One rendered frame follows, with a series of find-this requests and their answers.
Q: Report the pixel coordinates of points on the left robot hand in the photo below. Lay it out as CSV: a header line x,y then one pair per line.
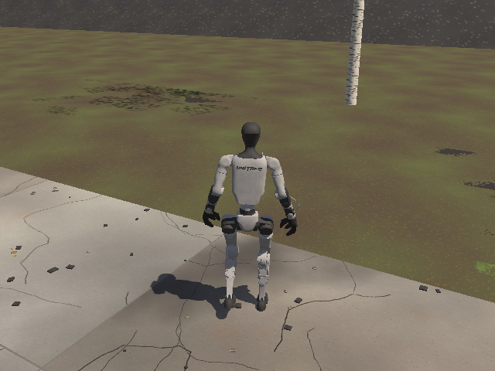
x,y
206,216

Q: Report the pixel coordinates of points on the robot left upper arm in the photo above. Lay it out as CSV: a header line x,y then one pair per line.
x,y
221,172

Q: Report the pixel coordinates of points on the right robot hand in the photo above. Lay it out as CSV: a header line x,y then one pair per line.
x,y
291,223

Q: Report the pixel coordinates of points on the robot right upper arm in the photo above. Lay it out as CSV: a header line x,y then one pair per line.
x,y
277,176

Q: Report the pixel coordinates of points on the robot left shin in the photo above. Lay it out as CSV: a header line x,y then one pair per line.
x,y
230,272

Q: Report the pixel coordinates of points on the left robot forearm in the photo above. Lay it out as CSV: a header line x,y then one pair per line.
x,y
211,202

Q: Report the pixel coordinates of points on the right robot forearm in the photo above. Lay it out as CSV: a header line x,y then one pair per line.
x,y
287,206

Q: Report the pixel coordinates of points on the robot left foot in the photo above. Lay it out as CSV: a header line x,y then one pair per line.
x,y
228,302

